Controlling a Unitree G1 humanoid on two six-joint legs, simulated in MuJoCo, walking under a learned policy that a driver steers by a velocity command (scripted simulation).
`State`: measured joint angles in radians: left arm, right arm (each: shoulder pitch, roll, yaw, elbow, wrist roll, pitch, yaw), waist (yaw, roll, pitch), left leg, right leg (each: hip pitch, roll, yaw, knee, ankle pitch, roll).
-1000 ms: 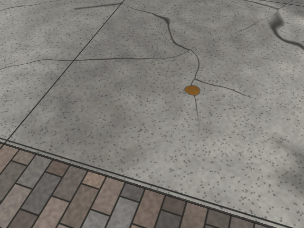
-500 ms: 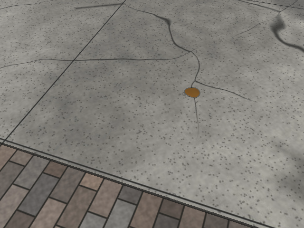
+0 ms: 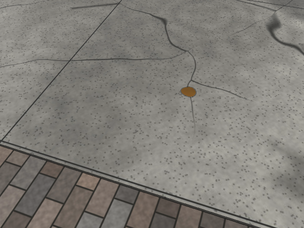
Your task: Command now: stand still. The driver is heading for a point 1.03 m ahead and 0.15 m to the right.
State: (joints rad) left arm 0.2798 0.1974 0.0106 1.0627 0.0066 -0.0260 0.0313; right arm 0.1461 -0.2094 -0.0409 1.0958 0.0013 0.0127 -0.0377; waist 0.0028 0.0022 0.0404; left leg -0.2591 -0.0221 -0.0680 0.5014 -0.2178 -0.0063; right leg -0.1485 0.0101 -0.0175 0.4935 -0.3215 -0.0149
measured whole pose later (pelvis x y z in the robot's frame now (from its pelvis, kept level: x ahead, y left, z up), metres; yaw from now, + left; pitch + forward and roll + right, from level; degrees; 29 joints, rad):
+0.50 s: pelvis +0.00 -0.01 +0.00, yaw +0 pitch -1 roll +0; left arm 0.33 0.18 0.01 1.07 0.00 -0.03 0.03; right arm 0.18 -0.20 -0.03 1.13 0.00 0.01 -0.05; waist 0.00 0.00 0.04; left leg -0.26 -0.01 -0.07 0.48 -0.21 -0.02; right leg -0.15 0.02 -0.02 0.47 -0.31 -0.03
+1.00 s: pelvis +0.09 +0.04 -0.01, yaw -1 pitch +1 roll +0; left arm 0.43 0.25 0.05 1.04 -0.03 -0.06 0.02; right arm 0.20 -0.24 -0.06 1.07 0.02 -0.11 0.00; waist 0.00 -0.05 0.00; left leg -0.31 0.00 0.07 0.58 -0.29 0.05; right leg -0.20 -0.02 0.04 0.81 -0.47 -0.03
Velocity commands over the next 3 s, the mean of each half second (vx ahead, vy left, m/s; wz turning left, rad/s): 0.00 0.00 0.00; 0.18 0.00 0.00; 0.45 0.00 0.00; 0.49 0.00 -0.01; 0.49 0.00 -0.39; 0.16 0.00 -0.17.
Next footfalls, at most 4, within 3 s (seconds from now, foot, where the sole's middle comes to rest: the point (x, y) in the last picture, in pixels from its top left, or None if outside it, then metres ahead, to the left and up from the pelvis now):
0.96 left None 0.13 0.14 -0.77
1.44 right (180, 227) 0.51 -0.09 -0.77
2.00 left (129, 164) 0.83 0.15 -0.77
2.56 right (181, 124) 1.09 -0.13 -0.77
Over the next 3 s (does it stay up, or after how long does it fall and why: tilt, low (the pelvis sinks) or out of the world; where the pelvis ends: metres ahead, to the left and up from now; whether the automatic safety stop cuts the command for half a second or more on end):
stays up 1.07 -0.03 0.00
